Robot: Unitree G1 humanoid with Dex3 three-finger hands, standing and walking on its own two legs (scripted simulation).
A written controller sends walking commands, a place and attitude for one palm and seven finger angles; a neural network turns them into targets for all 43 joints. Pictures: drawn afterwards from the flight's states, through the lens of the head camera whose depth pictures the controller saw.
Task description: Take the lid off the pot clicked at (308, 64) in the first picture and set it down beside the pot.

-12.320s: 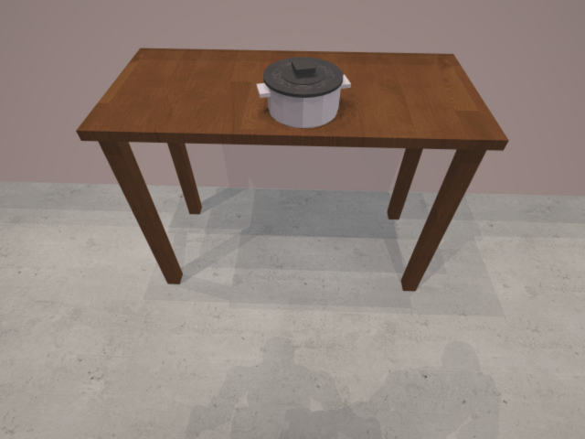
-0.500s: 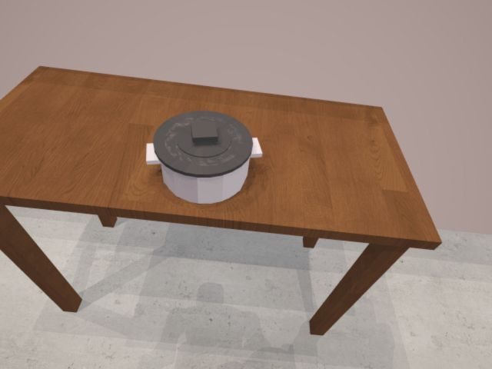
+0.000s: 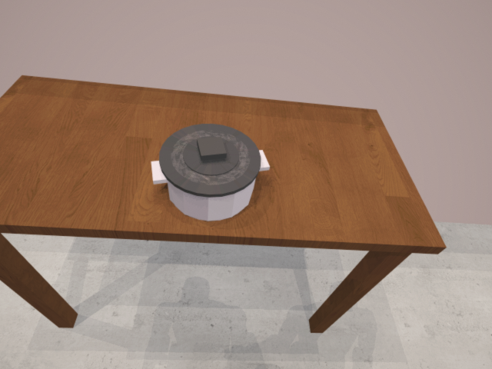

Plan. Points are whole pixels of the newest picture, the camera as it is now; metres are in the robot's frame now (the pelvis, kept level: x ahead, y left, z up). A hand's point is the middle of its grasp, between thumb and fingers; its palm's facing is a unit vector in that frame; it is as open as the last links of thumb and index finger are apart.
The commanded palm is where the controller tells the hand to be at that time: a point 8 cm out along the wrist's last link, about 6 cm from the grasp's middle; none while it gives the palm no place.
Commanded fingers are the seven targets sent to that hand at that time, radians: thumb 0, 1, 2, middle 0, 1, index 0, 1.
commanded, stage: come to a stop and stand still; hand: left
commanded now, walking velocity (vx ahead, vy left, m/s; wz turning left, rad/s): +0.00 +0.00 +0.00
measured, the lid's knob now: (211, 148) +0.49 +0.08 +0.08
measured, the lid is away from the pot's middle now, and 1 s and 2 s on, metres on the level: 0.00 0.00 0.00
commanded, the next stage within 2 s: look again from close up in 0.98 s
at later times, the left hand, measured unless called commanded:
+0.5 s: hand out of the picture +0.05 +0.11 -0.18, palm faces +0.06 -0.97 -0.23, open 7.2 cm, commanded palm none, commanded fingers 0.00 0.90 0.90 -0.20 -0.30 -0.20 -0.30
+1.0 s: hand out of the picture -0.01 +0.04 -0.18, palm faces +0.11 -0.98 -0.14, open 7.4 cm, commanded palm none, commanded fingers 0.00 0.90 0.90 -0.20 -0.30 -0.20 -0.30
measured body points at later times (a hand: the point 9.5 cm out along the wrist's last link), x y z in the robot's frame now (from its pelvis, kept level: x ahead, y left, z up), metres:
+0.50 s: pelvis +0.03 -0.07 -0.01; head +0.04 -0.08 +0.44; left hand +0.05 +0.16 -0.16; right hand -0.01 -0.26 -0.17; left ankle -0.04 +0.02 -0.75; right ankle +0.00 -0.17 -0.75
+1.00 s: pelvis +0.02 -0.11 +0.00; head +0.02 -0.10 +0.45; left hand -0.02 +0.09 -0.17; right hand +0.00 -0.31 -0.17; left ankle -0.04 +0.02 -0.75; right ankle +0.00 -0.17 -0.75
